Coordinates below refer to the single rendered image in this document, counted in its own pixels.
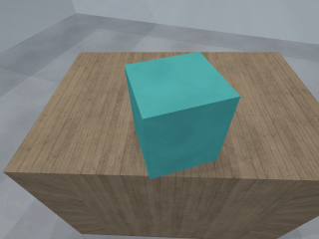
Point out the carton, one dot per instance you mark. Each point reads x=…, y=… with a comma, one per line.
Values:
x=182, y=109

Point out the pedestal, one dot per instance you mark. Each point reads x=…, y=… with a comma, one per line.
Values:
x=82, y=157

